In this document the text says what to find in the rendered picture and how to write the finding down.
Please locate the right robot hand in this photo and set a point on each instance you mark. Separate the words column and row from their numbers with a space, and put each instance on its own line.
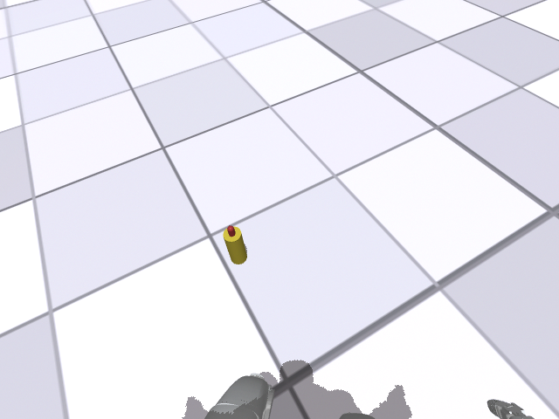
column 506, row 410

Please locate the bottle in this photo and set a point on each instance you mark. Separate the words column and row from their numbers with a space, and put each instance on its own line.
column 235, row 244

